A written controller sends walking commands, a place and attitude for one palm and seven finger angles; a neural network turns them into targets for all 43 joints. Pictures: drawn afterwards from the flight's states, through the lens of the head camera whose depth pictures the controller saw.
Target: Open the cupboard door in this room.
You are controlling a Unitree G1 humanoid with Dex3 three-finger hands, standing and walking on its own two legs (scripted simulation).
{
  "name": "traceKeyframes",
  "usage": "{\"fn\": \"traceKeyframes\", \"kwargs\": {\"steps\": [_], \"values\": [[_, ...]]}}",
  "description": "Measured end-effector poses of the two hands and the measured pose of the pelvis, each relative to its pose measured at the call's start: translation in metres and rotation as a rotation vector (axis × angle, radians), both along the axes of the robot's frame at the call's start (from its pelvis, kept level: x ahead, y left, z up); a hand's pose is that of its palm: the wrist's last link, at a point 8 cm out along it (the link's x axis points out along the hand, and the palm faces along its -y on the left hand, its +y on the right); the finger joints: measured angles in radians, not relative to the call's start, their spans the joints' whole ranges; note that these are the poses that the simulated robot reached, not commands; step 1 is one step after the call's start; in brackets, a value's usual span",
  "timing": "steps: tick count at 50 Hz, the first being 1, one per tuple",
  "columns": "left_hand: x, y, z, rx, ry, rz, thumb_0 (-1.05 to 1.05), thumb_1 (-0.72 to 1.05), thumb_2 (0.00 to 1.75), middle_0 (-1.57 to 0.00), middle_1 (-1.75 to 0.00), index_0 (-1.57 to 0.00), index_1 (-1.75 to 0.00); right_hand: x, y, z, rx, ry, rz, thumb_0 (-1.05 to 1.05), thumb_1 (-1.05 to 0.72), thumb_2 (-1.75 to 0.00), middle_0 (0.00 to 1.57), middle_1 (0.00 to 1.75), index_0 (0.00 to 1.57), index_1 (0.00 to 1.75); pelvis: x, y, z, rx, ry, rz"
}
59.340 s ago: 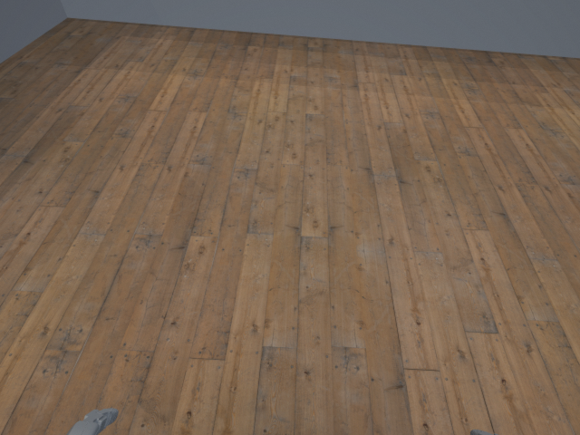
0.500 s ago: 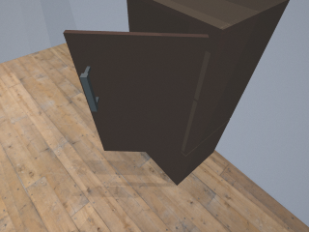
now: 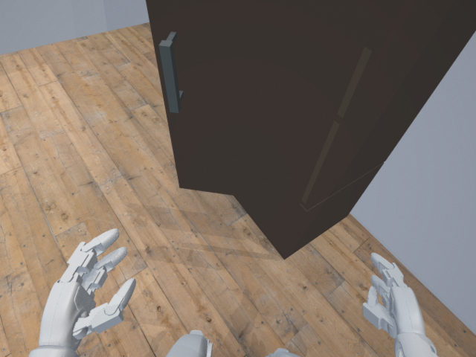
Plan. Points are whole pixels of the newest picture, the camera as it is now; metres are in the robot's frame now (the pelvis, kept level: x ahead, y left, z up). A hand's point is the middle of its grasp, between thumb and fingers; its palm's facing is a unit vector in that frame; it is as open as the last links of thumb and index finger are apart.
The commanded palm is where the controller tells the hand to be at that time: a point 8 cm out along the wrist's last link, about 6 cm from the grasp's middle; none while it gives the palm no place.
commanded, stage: raise the hand with hooked fingers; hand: left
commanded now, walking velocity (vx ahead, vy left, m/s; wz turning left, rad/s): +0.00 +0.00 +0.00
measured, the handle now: (174, 74) +0.58 +0.20 +0.15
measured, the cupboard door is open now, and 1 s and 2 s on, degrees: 48 48 48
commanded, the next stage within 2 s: move the hooked fingers beside the handle in 1.60 s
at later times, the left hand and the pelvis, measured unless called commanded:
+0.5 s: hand (93, 225) +0.26 +0.24 +0.10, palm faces +0.01 -1.00 -0.08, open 12.1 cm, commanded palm +0.24 +0.30 +0.11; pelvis +0.01 +0.02 +0.03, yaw -1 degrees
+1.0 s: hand (57, 173) +0.30 +0.29 +0.16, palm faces +0.04 -1.00 -0.06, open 13.9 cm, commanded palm +0.28 +0.34 +0.16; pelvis +0.02 +0.02 +0.05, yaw +0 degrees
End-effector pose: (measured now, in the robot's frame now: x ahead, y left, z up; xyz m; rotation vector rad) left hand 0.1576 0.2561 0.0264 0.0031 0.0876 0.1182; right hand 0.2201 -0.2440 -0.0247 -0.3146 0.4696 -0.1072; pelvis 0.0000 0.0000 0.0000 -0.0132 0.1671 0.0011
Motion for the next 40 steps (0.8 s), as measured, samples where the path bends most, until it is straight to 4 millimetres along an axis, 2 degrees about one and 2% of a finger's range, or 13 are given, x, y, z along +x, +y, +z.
{"fn": "traceKeyframes", "kwargs": {"steps": [3,6,8,11,15,19,22,28,31,34,37,40], "values": [[0.01,0.004,0.03,0.051,-0.166,-0.003,0.01,0.44,0.71,-0.23,-0.59,-0.23,-0.59,-0.009,0.017,-0.015,0.021,0.038,0.03,0.01,-0.9,-0.9,0.2,0.3,0.2,0.29,-0.004,0.001,-0.003,-0.018,-0.005,0.016],[0.035,-0.003,0.053,0.087,-0.249,-0.12,0.01,0.37,0.68,-0.23,-0.64,-0.23,-0.64,-0.025,0.033,-0.031,0.066,0.091,0.037,0.01,-0.9,-0.9,0.2,0.3,0.2,0.29,-0.008,0.004,-0.003,-0.03,-0.012,0.024],[0.055,-0.008,0.056,0.094,-0.208,-0.211,0.01,0.33,0.66,-0.24,-0.67,-0.23,-0.67,-0.041,0.041,-0.039,0.104,0.133,0.015,0.01,-0.9,-0.9,0.2,0.3,0.2,0.3,-0.009,0.006,0.0,-0.029,-0.014,0.018],[0.077,-0.006,0.049,0.056,-0.053,-0.27,0.0,0.26,0.63,-0.25,-0.71,-0.24,-0.71,-0.065,0.045,-0.043,0.148,0.193,-0.049,0.01,-0.9,-0.9,0.2,0.3,0.21,0.3,-0.007,0.009,0.009,-0.019,-0.015,-0.002],[0.083,0.013,0.048,0.002,0.043,-0.167,0.0,0.17,0.59,-0.26,-0.77,-0.25,-0.77,-0.09,0.038,-0.039,0.149,0.245,-0.125,0.01,-0.9,-0.9,0.2,0.3,0.21,0.3,0.002,0.014,0.021,-0.009,-0.018,-0.026],[0.078,0.036,0.068,0.049,-0.051,-0.047,0.0,0.07,0.55,-0.26,-0.83,-0.26,-0.83,-0.1,0.025,-0.034,0.101,0.276,-0.138,0.01,-0.9,-0.9,0.2,0.3,0.21,0.3,0.01,0.018,0.025,-0.008,-0.022,-0.028],[0.078,0.043,0.078,0.084,-0.115,-0.05,0.0,0.01,0.52,-0.26,-0.88,-0.26,-0.88,-0.096,0.016,-0.031,0.059,0.284,-0.121,0.01,-0.9,-0.9,0.2,0.3,0.2,0.3,0.012,0.021,0.025,-0.013,-0.025,-0.017],[0.092,0.039,0.075,0.058,-0.068,-0.163,0.0,-0.14,0.46,-0.27,-0.97,-0.27,-0.97,-0.071,0.01,-0.017,0.024,0.211,-0.127,0.02,-0.9,-0.9,0.2,0.3,0.2,0.3,0.016,0.027,0.029,-0.019,-0.039,-0.011],[0.1,0.043,0.083,0.058,-0.067,-0.162,-0.01,-0.21,0.43,-0.28,-1.01,-0.28,-1.01,-0.055,0.015,-0.005,0.03,0.154,-0.12,0.02,-0.9,-0.9,0.2,0.3,0.2,0.3,0.02,0.028,0.034,-0.017,-0.053,-0.015],[0.105,0.054,0.1,0.066,-0.119,-0.114,-0.01,-0.28,0.4,-0.29,-1.06,-0.29,-1.06,-0.041,0.024,0.005,0.045,0.109,-0.095,0.01,-0.9,-0.9,0.2,0.3,0.2,0.29,0.023,0.028,0.037,-0.015,-0.068,-0.015],[0.109,0.066,0.117,0.075,-0.158,-0.073,-0.01,-0.35,0.37,-0.29,-1.1,-0.29,-1.1,-0.03,0.033,0.009,0.066,0.089,-0.061,0.01,-0.9,-0.9,0.2,0.3,0.2,0.29,0.024,0.028,0.04,-0.015,-0.08,-0.011],[0.113,0.071,0.124,0.074,-0.142,-0.077,-0.01,-0.41,0.35,-0.29,-1.14,-0.29,-1.14,-0.024,0.041,0.009,0.086,0.088,-0.036,0.01,-0.9,-0.9,0.2,0.3,0.2,0.3,0.025,0.028,0.043,-0.014,-0.089,-0.006]]}}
